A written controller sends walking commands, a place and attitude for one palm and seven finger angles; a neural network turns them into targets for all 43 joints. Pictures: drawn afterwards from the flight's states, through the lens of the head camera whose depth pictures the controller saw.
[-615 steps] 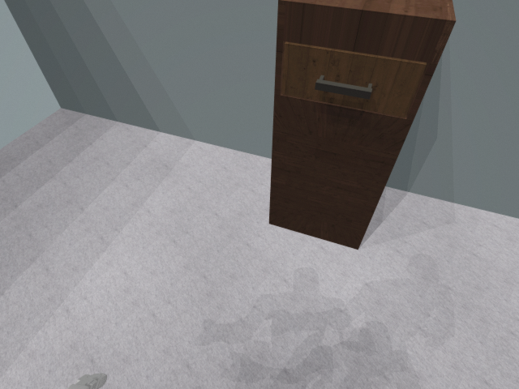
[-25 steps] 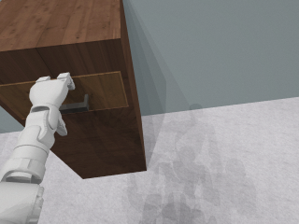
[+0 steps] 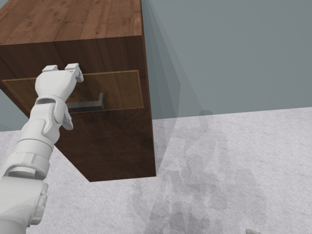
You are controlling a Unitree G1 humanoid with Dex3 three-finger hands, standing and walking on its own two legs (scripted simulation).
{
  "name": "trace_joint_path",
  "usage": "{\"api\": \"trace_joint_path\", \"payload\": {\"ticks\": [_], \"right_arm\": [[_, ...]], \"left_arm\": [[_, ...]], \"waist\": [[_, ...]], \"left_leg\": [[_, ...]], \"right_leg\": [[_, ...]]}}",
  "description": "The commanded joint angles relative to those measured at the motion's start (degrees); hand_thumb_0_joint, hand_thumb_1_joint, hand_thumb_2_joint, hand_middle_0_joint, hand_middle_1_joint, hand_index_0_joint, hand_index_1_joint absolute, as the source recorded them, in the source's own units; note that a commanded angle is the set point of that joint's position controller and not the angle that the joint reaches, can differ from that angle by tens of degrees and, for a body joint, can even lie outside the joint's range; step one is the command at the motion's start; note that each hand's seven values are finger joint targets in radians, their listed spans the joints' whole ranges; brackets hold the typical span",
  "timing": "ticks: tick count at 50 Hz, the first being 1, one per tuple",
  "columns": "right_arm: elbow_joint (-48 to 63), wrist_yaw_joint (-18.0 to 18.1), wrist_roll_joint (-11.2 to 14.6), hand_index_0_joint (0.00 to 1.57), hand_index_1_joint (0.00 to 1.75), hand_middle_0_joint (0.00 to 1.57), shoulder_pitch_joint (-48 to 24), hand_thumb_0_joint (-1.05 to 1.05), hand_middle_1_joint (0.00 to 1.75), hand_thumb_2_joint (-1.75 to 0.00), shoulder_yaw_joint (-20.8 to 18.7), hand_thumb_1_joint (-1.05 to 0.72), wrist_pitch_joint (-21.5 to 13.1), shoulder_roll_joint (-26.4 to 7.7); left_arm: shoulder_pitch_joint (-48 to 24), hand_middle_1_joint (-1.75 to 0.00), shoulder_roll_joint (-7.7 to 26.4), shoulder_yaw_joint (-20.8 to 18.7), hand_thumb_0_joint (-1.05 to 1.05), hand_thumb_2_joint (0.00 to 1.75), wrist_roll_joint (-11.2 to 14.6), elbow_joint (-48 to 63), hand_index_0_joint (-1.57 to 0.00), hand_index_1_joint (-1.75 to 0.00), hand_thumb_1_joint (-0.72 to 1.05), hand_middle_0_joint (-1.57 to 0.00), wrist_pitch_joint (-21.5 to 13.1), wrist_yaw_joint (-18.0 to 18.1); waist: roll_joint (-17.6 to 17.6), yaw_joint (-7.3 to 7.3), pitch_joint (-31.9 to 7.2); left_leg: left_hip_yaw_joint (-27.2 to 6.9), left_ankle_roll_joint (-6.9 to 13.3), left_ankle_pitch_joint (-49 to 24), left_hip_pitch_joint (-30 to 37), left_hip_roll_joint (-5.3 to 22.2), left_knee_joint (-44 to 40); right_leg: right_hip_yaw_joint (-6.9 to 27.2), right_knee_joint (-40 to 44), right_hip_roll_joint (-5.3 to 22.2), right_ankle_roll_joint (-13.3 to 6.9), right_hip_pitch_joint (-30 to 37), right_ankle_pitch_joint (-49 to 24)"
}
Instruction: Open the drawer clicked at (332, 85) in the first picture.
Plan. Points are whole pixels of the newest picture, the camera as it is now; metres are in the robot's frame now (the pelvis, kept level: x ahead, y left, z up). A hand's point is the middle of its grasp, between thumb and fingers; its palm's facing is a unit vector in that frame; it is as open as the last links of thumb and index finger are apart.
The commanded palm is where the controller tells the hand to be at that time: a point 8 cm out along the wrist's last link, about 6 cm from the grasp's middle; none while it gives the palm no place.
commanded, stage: move the hooked fingers above the handle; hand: left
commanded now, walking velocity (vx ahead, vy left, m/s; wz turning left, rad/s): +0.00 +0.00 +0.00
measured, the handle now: (78, 102) +0.49 +0.26 +0.04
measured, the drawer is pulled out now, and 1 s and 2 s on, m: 0.00 0.00 0.00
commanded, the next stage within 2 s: none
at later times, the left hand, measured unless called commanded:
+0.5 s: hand (65, 100) +0.44 +0.26 +0.10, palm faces -0.02 +0.02 -1.00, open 13.7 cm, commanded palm +0.41 +0.25 +0.15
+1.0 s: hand (62, 112) +0.41 +0.27 +0.08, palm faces -0.16 -0.01 -0.99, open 13.8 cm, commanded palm +0.41 +0.24 +0.15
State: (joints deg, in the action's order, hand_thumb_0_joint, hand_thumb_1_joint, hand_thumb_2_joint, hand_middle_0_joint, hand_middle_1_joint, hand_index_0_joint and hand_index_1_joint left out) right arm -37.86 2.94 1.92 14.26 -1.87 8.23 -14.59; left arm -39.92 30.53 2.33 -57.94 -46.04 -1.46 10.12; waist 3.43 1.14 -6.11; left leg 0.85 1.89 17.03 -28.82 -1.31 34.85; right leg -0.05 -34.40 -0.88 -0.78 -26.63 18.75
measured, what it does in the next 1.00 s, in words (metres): stands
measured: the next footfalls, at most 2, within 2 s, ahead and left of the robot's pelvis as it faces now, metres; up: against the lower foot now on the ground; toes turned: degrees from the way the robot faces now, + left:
none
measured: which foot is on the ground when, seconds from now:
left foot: down 0.00-1.00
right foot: down 0.00-1.00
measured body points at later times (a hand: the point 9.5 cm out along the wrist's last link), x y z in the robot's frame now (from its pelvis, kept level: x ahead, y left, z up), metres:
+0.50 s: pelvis +0.00 +0.00 +0.00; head +0.04 -0.02 +0.45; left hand +0.43 +0.26 +0.15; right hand +0.08 -0.26 -0.14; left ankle +0.00 +0.10 -0.73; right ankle -0.03 -0.11 -0.73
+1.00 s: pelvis +0.01 -0.01 +0.00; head +0.05 -0.04 +0.45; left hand +0.41 +0.27 +0.14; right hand +0.11 -0.27 -0.13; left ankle +0.00 +0.10 -0.73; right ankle -0.03 -0.11 -0.73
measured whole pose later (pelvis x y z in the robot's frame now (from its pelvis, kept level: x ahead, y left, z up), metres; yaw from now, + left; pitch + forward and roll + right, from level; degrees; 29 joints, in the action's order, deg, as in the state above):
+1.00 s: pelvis +0.01 -0.01 +0.00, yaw +1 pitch +9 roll +0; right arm -38.5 3.6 2.5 15.9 -2.0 9.0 -15.7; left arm -35.0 31.1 6.8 -53.9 -43.0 4.6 0.2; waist 4.2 0.1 -5.5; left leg -0.5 1.3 16.6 -24.6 -1.3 32.2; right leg -1.3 -31.8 -1.0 -1.4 -22.1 18.8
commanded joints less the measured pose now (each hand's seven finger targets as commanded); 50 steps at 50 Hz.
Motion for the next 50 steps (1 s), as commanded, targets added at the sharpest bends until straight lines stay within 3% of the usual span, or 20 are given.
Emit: {"api": "trace_joint_path", "payload": {"ticks": [1, 2, 4, 6, 11, 15, 17, 20, 23, 25, 28, 30, 32, 35, 39, 40, 42, 44, 46, 50], "right_arm": [[6.0, 0.3, 0.5, 0.2, 0.3, 0.2, 2.6, 0.0, 0.3, -0.9, -3.0, -0.9, -0.3, -9.1], [6.0, 0.4, 0.4, 0.2, 0.3, 0.2, 2.7, 0.0, 0.3, -0.9, -2.8, -0.9, 0.1, -9.3], [6.6, 0.7, 0.4, 0.2, 0.3, 0.2, 2.3, 0.0, 0.3, -0.9, -2.8, -0.9, 0.1, -8.9], [6.5, 1.0, 0.2, 0.2, 0.3, 0.2, 2.4, 0.0, 0.3, -0.9, -2.8, -0.9, -0.1, -8.7], [5.7, 1.1, -0.5, 0.2, 0.3, 0.2, 3.2, 0.0, 0.3, -0.9, -3.4, -0.9, -1.1, -7.5], [3.9, 0.2, -0.7, 0.2, 0.3, 0.2, 3.5, 0.0, 0.3, -0.9, -3.5, -0.9, -1.7, -7.7], [3.5, -0.2, -0.4, 0.2, 0.3, 0.2, 2.6, 0.0, 0.3, -0.9, -3.3, -0.9, -1.7, -7.7], [3.6, -0.4, 0.0, 0.2, 0.3, 0.2, 2.5, 0.0, 0.3, -0.9, -3.2, -0.9, -1.3, -8.9], [4.8, 0.0, 0.8, 0.2, 0.3, 0.2, 2.4, 0.0, 0.3, -0.9, -3.1, -0.9, -0.6, -9.3], [5.1, 0.6, 0.5, 0.2, 0.3, 0.2, 2.5, 0.0, 0.3, -0.9, -3.0, -0.9, -0.5, -9.6], [6.4, 1.3, 0.0, 0.2, 0.3, 0.2, 1.9, 0.0, 0.3, -0.9, -2.9, -0.9, -0.7, -8.5], [6.2, 1.6, -0.3, 0.2, 0.3, 0.2, 2.2, 0.0, 0.3, -0.9, -3.0, -0.9, -0.9, -8.1], [6.0, 1.7, -0.4, 0.2, 0.3, 0.2, 2.1, 0.0, 0.3, -0.9, -3.2, -0.9, -1.2, -7.4], [4.9, 1.5, -0.6, 0.2, 0.3, 0.2, 2.3, 0.0, 0.3, -0.9, -3.0, -0.9, -1.4, -7.3], [4.7, 1.0, -0.3, 0.2, 0.3, 0.2, 0.2, 0.0, 0.3, -0.9, -2.6, -0.9, -1.7, -7.2], [4.6, 0.7, -0.3, 0.2, 0.3, 0.2, 0.1, 0.0, 0.3, -0.9, -2.7, -0.9, -1.6, -7.5], [4.6, 0.7, 0.2, 0.2, 0.3, 0.2, 0.2, 0.0, 0.3, -0.9, -2.8, -0.9, -1.1, -8.4], [5.4, 0.8, 0.8, 0.2, 0.3, 0.2, 0.4, 0.0, 0.3, -0.9, -2.7, -0.9, -0.7, -9.2], [6.3, 1.0, 0.9, 0.2, 0.3, 0.2, 0.2, 0.0, 0.3, -0.9, -3.0, -0.9, -0.8, -9.3], [6.3, 2.2, -0.4, 0.2, 0.3, 0.2, 0.7, 0.0, 0.3, -0.9, -2.9, -0.9, -1.5, -8.4]], "left_arm": [[-17.1, -1.2, 10.9, -1.3, 0.0, 0.3, 1.4, 7.3, -0.3, -1.2, -0.5, -0.3, 4.5, -4.0], [-16.7, -1.2, 12.3, -2.4, 0.0, 0.3, 1.6, 7.1, -0.3, -1.2, -0.5, -0.3, 4.3, -4.8], [-18.7, -1.2, 9.4, -0.1, 0.0, 0.3, 2.4, 10.9, -0.3, -1.2, -0.5, -0.3, 2.3, -6.4], [-21.0, -1.2, 10.9, -1.5, 0.0, 0.3, 2.7, 13.5, -0.3, -1.2, -0.5, -0.3, -0.9, -6.7], [-26.7, -1.2, 17.5, -8.2, 0.0, 0.3, 0.5, 22.7, -0.3, -1.2, -0.5, -0.3, -7.0, -0.6], [-22.9, -1.2, 18.8, -11.5, 0.0, 0.3, -0.1, 16.8, -0.3, -1.2, -0.5, -0.3, -3.2, 4.8], [-22.6, -1.2, 16.0, -8.5, 0.0, 0.3, -0.3, 13.0, -0.3, -1.2, -0.5, -0.3, 0.5, 5.6], [-18.3, -1.2, 13.3, -5.0, 0.0, 0.3, 0.2, 6.5, -0.3, -1.2, -0.5, -0.3, 6.0, 2.6], [-19.6, -1.2, 6.0, 3.3, 0.0, 0.3, 1.5, 6.4, -0.3, -1.2, -0.5, -0.3, 7.7, -3.4], [-20.2, -1.2, 8.1, 2.1, 0.0, 0.3, 1.9, 7.3, -0.3, -1.2, -0.5, -0.3, 6.1, -6.0], [-22.3, -1.2, 9.0, 0.9, 0.0, 0.3, 2.7, 15.7, -0.3, -1.2, -0.5, -0.3, 0.2, -7.9], [-25.0, -1.2, 12.4, -2.1, 0.0, 0.3, 2.2, 19.4, -0.3, -1.2, -0.5, -0.3, -3.9, -6.8], [-24.5, -1.2, 15.9, -6.5, 0.0, 0.3, 1.1, 21.1, -0.3, -1.2, -0.5, -0.3, -6.4, -3.7], [-23.6, -1.2, 21.7, -13.2, 0.0, 0.3, 0.2, 18.5, -0.3, -1.2, -0.5, -0.3, -5.6, 1.9], [-19.1, -1.2, 20.0, -11.6, 0.0, 0.3, -0.2, 13.7, -0.3, -1.2, -0.5, -0.3, 1.0, 5.3], [-17.1, -1.2, 19.0, -10.7, 0.0, 0.3, -0.2, 11.4, -0.3, -1.2, -0.5, -0.3, 2.8, 4.7], [-14.8, -1.2, 16.6, -7.2, 0.0, 0.3, 0.0, 7.7, -0.3, -1.2, -0.5, -0.3, 6.1, 1.8], [-14.9, -1.2, 10.7, -0.6, 0.0, 0.3, 1.2, 7.7, -0.3, -1.2, -0.5, -0.3, 7.7, -2.7], [-17.0, -1.2, 4.5, 5.5, 0.0, 0.3, 3.6, 12.6, -0.3, -1.2, -0.5, -0.3, 6.2, -7.6], [-23.3, -1.2, 5.6, 5.3, 0.0, 0.3, 6.2, 24.6, -0.3, -1.2, -0.5, -0.3, -2.7, -12.1]], "waist": [[-6.5, 0.85, -18.7], [-7.3, 0.49, -18.0], [-7.0, 1.05, -16.1], [-6.3, 1.02, -14.7], [4.8, -0.71, -20.9], [2.2, -1.56, -20.5], [1.5, -1.13, -19.0], [-3.3, -0.5, -19.0], [-6.7, 2.11, -15.9], [-8.1, 2.15, -14.9], [-4.4, 1.3, -17.1], [-2.3, 0.94, -17.6], [2.3, -0.55, -18.8], [1.3, -1.86, -18.7], [-0.2, -2.83, -19.8], [-1.2, -2.63, -21.1], [-4.2, -1.27, -19.0], [-6.8, 1.05, -17.2], [-8.2, 3.11, -15.6], [-5.5, 3.93, -15.7]], "left_leg": [[0.4, 1.0, -22.9, 13.0, 0.3, -2.9], [0.4, 1.1, -21.7, 12.5, 0.2, -3.2], [0.0, 1.4, -20.4, 13.1, -0.1, -3.6], [-0.6, 1.6, -19.0, 13.1, -0.2, -3.7], [-2.4, 0.3, -25.6, 18.1, 0.2, -2.3], [-2.3, -0.7, -25.9, 15.8, 0.5, -2.5], [-1.4, -0.6, -23.1, 14.1, 0.4, -3.3], [-0.1, 0.0, -21.7, 12.4, 0.3, -3.9], [0.2, 0.9, -18.7, 13.1, 0.3, -4.2], [-0.1, 1.3, -17.6, 13.1, 0.1, -4.4], [-0.3, 1.7, -18.6, 14.9, -0.6, -3.7], [-0.8, 1.6, -20.0, 15.4, -0.6, -3.0], [-1.1, 1.2, -22.7, 16.1, -0.6, -2.4], [-0.9, 0.5, -23.0, 12.3, -0.7, -2.3], [1.0, 0.0, -22.3, 9.7, -1.0, -3.1], [1.3, 0.1, -22.6, 9.8, -1.0, -3.1], [2.0, 0.5, -21.4, 9.6, -0.5, -3.5], [1.9, 1.1, -19.9, 10.6, -0.5, -3.8], [1.4, 1.7, -19.4, 13.2, -0.6, -3.5], [-0.1, 2.3, -19.9, 16.1, -1.7, -2.4]], "right_leg": [[-1.2, 4.1, -0.8, -0.9, 9.7, -21.3], [-1.1, 4.2, -0.7, -0.9, 10.2, -20.9], [-1.1, 4.9, -0.7, -0.9, 9.0, -19.7], [-0.7, 5.2, -0.8, -1.1, 8.1, -17.9], [-0.9, 2.5, -1.4, -2.2, 5.4, -16.8], [-1.9, 1.8, -1.9, -2.3, 5.7, -16.1], [-2.0, 2.2, -1.7, -2.1, 5.8, -15.7], [-1.6, 3.5, -1.4, -1.8, 9.0, -17.6], [-1.5, 5.3, -0.8, -1.0, 7.8, -17.2], [-0.9, 6.1, -0.6, -0.9, 8.6, -17.0], [-0.1, 5.4, -0.5, -1.1, 9.5, -18.8], [0.2, 4.9, -0.6, -1.4, 9.0, -18.9], [-0.1, 3.5, -0.9, -1.9, 8.1, -19.5], [-0.5, 2.4, -1.2, -2.1, 9.4, -19.7], [-0.4, 2.4, -0.9, -1.7, 13.0, -22.6], [-0.2, 2.6, -0.8, -1.5, 14.3, -23.6], [-0.3, 3.6, -0.5, -0.9, 14.1, -24.4], [-0.5, 4.8, -0.3, -0.4, 13.2, -24.4], [-0.2, 6.1, -0.1, 0.0, 11.7, -25.2], [0.6, 5.9, 0.1, -0.1, 10.1, -25.0]]}}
